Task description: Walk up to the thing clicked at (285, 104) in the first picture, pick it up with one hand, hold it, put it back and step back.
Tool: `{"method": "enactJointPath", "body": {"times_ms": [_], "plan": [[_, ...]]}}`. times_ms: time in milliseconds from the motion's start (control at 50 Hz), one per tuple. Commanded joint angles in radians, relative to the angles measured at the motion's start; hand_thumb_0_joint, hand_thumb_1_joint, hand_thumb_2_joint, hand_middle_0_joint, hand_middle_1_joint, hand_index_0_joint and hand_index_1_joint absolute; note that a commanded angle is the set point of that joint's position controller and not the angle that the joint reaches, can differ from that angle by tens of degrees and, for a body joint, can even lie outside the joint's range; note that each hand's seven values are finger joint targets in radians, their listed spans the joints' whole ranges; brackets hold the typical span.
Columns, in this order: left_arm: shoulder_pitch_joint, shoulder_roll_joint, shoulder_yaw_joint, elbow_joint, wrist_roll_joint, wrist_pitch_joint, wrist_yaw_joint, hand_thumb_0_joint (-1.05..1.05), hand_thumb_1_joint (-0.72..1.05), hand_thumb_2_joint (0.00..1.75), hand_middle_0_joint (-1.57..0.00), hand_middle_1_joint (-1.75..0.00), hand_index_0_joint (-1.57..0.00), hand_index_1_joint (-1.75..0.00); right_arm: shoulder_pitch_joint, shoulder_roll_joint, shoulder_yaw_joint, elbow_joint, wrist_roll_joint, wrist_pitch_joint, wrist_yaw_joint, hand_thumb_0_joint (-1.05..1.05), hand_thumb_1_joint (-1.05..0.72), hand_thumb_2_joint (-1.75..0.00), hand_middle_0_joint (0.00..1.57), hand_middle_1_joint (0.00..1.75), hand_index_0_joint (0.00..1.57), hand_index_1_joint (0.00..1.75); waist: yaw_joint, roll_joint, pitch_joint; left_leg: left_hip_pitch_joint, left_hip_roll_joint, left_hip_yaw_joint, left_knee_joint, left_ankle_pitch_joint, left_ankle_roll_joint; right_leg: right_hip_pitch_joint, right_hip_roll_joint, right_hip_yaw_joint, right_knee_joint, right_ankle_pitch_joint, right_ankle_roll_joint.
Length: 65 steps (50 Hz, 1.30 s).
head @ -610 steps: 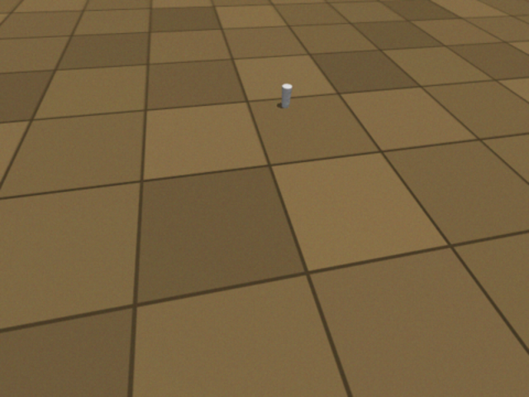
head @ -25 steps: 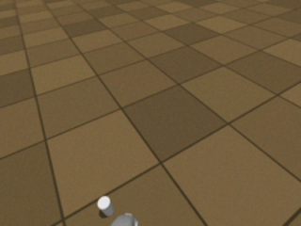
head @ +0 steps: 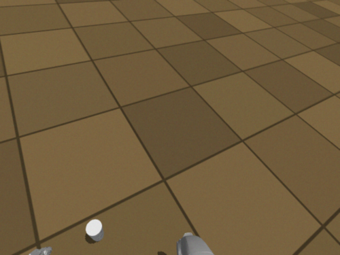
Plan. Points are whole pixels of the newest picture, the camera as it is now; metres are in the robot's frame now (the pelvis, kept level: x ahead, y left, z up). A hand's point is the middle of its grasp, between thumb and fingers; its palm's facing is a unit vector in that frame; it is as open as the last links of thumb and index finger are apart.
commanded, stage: walk up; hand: left
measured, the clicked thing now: (96, 231) +0.35 +0.26 -0.69
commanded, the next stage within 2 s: none
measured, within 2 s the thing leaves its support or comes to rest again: neither
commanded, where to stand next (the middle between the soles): +0.05 -0.03 m, yaw +3 degrees
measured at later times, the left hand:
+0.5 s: hand out of the picture +0.08 +0.22 -0.16, palm faces +0.10 -0.93 -0.36, open 7.4 cm
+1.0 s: hand out of the picture +0.06 +0.21 -0.14, palm faces +0.10 -0.93 -0.35, open 7.4 cm
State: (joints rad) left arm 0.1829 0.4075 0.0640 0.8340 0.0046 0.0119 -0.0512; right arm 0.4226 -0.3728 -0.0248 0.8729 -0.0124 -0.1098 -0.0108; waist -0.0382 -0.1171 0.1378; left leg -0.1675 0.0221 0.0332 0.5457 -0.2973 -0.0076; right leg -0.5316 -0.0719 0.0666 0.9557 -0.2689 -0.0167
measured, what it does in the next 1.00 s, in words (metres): steps on the spot: right foot, then left foot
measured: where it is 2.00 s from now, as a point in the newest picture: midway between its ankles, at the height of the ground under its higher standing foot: outside the picture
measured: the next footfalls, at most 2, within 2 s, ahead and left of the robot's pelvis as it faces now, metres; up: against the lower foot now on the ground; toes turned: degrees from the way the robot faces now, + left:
right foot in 0.12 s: +0.13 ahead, -0.17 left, +0.00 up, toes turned +3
left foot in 0.42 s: +0.03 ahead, +0.08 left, +0.00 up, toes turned +4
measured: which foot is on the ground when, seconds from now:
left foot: down 0.00-0.16, up 0.18-0.40, down 0.42-1.00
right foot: up 0.00-0.10, down 0.12-1.00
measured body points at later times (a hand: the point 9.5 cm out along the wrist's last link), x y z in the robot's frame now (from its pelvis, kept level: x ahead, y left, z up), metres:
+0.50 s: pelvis +0.00 -0.05 -0.01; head +0.01 -0.05 +0.44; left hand +0.07 +0.27 -0.13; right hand +0.09 -0.36 -0.14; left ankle -0.01 +0.07 -0.73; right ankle +0.11 -0.16 -0.73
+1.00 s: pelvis +0.02 -0.05 +0.01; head +0.03 -0.06 +0.46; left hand +0.06 +0.26 -0.12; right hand +0.14 -0.34 -0.13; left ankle -0.01 +0.07 -0.73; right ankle +0.09 -0.17 -0.73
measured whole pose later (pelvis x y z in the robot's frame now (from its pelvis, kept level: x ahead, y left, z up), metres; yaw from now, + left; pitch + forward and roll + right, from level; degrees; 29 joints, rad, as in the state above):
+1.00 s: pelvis +0.02 -0.05 +0.01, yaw +5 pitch -2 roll +0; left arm 0.13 0.34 0.01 1.14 0.01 -0.03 -0.02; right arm 0.14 -0.36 -0.01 1.09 -0.01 -0.02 0.01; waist 0.03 0.02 0.04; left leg -0.14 -0.01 -0.02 0.44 -0.27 0.00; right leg -0.25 -0.03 -0.03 0.43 -0.15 0.01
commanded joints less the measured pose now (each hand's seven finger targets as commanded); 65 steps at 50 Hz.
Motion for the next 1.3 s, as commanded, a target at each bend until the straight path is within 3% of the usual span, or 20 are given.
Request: {"method": "enactJointPath", "body": {"times_ms": [0,100,120,140,160,220,280,360,400,420,440,460,480,520,560,600,640,680,960,1280], "plan": [[-0.022,0.14,0.042,-0.044,-0.012,-0.009,0.022,0.0,0.9,0.9,-0.2,-0.3,-0.2,-0.3,-0.043,-0.283,-0.076,-0.072,0.005,-0.003,-0.033,0.0,-0.9,-0.9,0.2,0.3,0.2,0.3,0.022,0.339,-0.078,-0.122,0.168,-0.056,-0.075,0.749,0.167,0.191,0.007,-0.093,-0.187,0.083,-0.003],[0.061,0.178,0.049,0.044,0.0,-0.027,0.037,0.0,0.9,0.9,-0.2,-0.3,-0.2,-0.3,-0.095,-0.222,-0.05,-0.082,0.03,0.045,-0.032,0.0,-0.9,-0.9,0.2,0.3,0.2,0.3,0.082,0.155,-0.194,-0.17,0.091,-0.055,0.215,0.342,0.107,0.44,0.024,-0.068,-0.458,0.294,-0.033],[0.069,0.238,0.065,0.043,0.015,-0.037,0.042,0.0,0.9,0.9,-0.2,-0.3,-0.2,-0.3,-0.04,-0.173,-0.034,-0.081,0.035,0.047,-0.031,0.0,-0.9,-0.9,0.2,0.3,0.2,0.3,0.077,-0.028,-0.233,-0.277,0.012,-0.045,0.356,0.07,0.064,0.523,-0.129,0.118,-0.487,0.461,-0.068],[0.016,0.238,0.059,0.01,0.008,-0.039,0.043,0.0,0.9,0.9,-0.2,-0.3,-0.2,-0.3,0.026,-0.136,-0.018,-0.06,0.037,0.058,-0.038,0.0,-0.9,-0.9,0.2,0.3,0.2,0.3,0.045,-0.084,-0.248,-0.284,-0.065,-0.082,0.421,-0.275,0.035,0.482,-0.271,0.295,-0.537,0.485,-0.161],[-0.046,0.256,0.057,0.001,0.004,-0.031,0.047,0.0,0.9,0.9,-0.2,-0.3,-0.2,-0.3,-0.009,-0.201,-0.04,-0.036,0.031,0.074,-0.05,0.0,-0.9,-0.9,0.2,0.3,0.2,0.3,0.061,-0.111,-0.255,-0.231,-0.028,-0.099,0.457,-0.353,0.042,0.388,-0.298,0.334,-0.545,0.308,-0.231],[-0.105,0.217,0.041,0.001,0.018,-0.016,0.052,0.0,0.9,0.9,-0.2,-0.3,-0.2,-0.3,-0.06,-0.238,-0.056,0.009,0.032,0.082,-0.035,0.0,-0.9,-0.9,0.2,0.3,0.2,0.3,0.038,-0.094,-0.184,-0.226,-0.027,-0.093,0.466,-0.279,0.035,0.246,-0.187,0.2,-0.572,0.021,-0.178],[-0.101,0.219,0.048,0.014,0.022,-0.017,0.056,0.0,0.9,0.9,-0.2,-0.3,-0.2,-0.3,-0.043,-0.23,-0.047,0.04,0.021,0.091,-0.026,0.0,-0.9,-0.9,0.2,0.3,0.2,0.3,0.053,-0.116,-0.192,-0.236,-0.021,-0.074,0.374,-0.193,0.02,0.263,-0.171,0.199,-0.59,-0.173,-0.167],[-0.109,0.225,0.049,0.037,0.015,-0.008,0.049,0.0,0.9,0.9,-0.2,-0.3,-0.2,-0.3,-0.083,-0.217,-0.041,0.077,0.005,0.082,-0.012,0.0,-0.9,-0.9,0.2,0.3,0.2,0.3,0.051,-0.104,-0.17,-0.132,-0.027,-0.016,0.125,-0.176,0.024,0.202,-0.199,0.184,-0.574,-0.202,-0.171],[-0.121,0.201,0.035,0.044,0.006,-0.004,0.047,0.0,0.9,0.9,-0.2,-0.3,-0.2,-0.3,-0.073,-0.213,-0.049,0.101,-0.009,0.078,-0.007,0.0,-0.9,-0.9,0.2,0.3,0.2,0.3,0.027,-0.032,-0.149,-0.025,-0.035,-0.019,-0.012,-0.057,0.048,0.102,-0.177,0.138,-0.529,-0.25,-0.118],[-0.105,0.184,0.025,0.051,0.003,-0.004,0.046,0.0,0.9,0.9,-0.2,-0.3,-0.2,-0.3,-0.089,-0.235,-0.055,0.1,-0.019,0.077,-0.006,0.0,-0.9,-0.9,0.2,0.3,0.2,0.3,0.027,0.033,-0.147,0.007,0.006,-0.102,-0.071,-0.077,0.07,0.05,-0.155,0.112,-0.494,-0.266,-0.081],[-0.11,0.143,0.012,0.056,-0.006,-0.005,0.044,0.0,0.9,0.9,-0.2,-0.3,-0.2,-0.3,-0.145,-0.286,-0.066,0.08,-0.026,0.076,-0.002,0.0,-0.9,-0.9,0.2,0.3,0.2,0.3,0.037,0.195,-0.115,-0.066,0.136,-0.358,-0.194,-0.317,0.124,-0.009,-0.067,0.035,-0.421,-0.303,-0.016],[-0.145,0.174,0.025,0.074,-0.005,-0.006,0.048,0.0,0.9,0.9,-0.2,-0.3,-0.2,-0.3,-0.234,-0.329,-0.067,0.06,-0.016,0.077,0.002,0.0,-0.9,-0.9,0.2,0.3,0.2,0.3,0.034,0.279,-0.062,-0.262,0.256,-0.499,-0.313,-0.535,0.196,0.1,0.036,-0.068,-0.234,-0.25,-0.004],[-0.128,0.195,0.036,0.097,0.002,-0.011,0.047,0.0,0.9,0.9,-0.2,-0.3,-0.2,-0.3,-0.303,-0.32,-0.062,0.049,-0.015,0.078,0.003,0.0,-0.9,-0.9,0.2,0.3,0.2,0.3,0.063,0.256,-0.018,-0.406,0.285,-0.495,-0.328,-0.558,0.217,0.225,0.021,-0.032,-0.153,-0.203,-0.008],[-0.075,0.149,0.023,0.122,-0.003,-0.023,0.034,0.0,0.9,0.9,-0.2,-0.3,-0.2,-0.3,-0.358,-0.232,-0.029,0.042,-0.017,0.069,0.001,0.0,-0.9,-0.9,0.2,0.3,0.2,0.3,0.102,0.189,-0.017,-0.352,0.144,-0.256,-0.227,-0.285,0.128,0.293,0.022,-0.049,-0.322,-0.064,-0.015],[-0.046,0.149,0.016,0.149,-0.004,-0.038,0.042,0.0,0.9,0.9,-0.2,-0.3,-0.2,-0.3,-0.333,-0.204,-0.023,0.067,-0.005,0.064,0.007,0.0,-0.9,-0.9,0.2,0.3,0.2,0.3,0.105,0.207,-0.107,-0.244,0.097,-0.18,-0.119,-0.006,0.07,0.363,-0.001,-0.027,-0.45,0.085,-0.025],[-0.055,0.177,0.016,0.158,0.003,-0.052,0.055,0.0,0.9,0.9,-0.2,-0.3,-0.2,-0.3,-0.289,-0.2,-0.022,0.08,-0.001,0.068,0.01,0.0,-0.9,-0.9,0.2,0.3,0.2,0.3,0.075,0.175,-0.18,-0.179,0.07,-0.143,-0.048,0.078,0.055,0.422,-0.058,0.044,-0.519,0.177,-0.037],[-0.124,0.21,0.006,0.154,0.008,-0.055,0.053,0.0,0.9,0.9,-0.2,-0.3,-0.2,-0.3,-0.229,-0.2,-0.029,0.113,-0.003,0.082,0.009,0.0,-0.9,-0.9,0.2,0.3,0.2,0.3,0.025,0.151,-0.154,-0.103,0.04,-0.136,-0.113,-0.13,0.057,0.273,-0.112,0.128,-0.581,-0.112,-0.061],[-0.136,0.19,-0.007,0.167,0.004,-0.046,0.046,0.0,0.9,0.9,-0.2,-0.3,-0.2,-0.3,-0.262,-0.23,-0.039,0.128,-0.007,0.088,0.013,0.0,-0.9,-0.9,0.2,0.3,0.2,0.3,0.031,0.177,-0.069,-0.107,0.057,-0.174,-0.159,-0.234,0.068,0.188,-0.059,0.087,-0.605,-0.26,-0.029],[-0.119,0.158,-0.017,0.242,-0.004,-0.068,0.055,0.0,0.9,0.9,-0.2,-0.3,-0.2,-0.3,-0.311,-0.204,-0.027,0.171,0.007,0.074,0.011,0.0,-0.9,-0.9,0.2,0.3,0.2,0.3,0.047,0.092,-0.171,-0.008,0.082,-0.146,-0.202,0.203,0.053,0.385,-0.066,0.016,-0.596,0.226,-0.008],[-0.169,0.151,-0.019,0.256,-0.001,-0.057,0.062,0.0,0.9,0.9,-0.2,-0.3,-0.2,-0.3,-0.356,-0.197,-0.032,0.201,0.004,0.082,0.008,0.0,-0.9,-0.9,0.2,0.3,0.2,0.3,0.044,0.112,-0.189,0.042,0.097,-0.125,-0.261,0.281,0.039,0.459,-0.07,0.0,-0.609,0.319,0.003]]}}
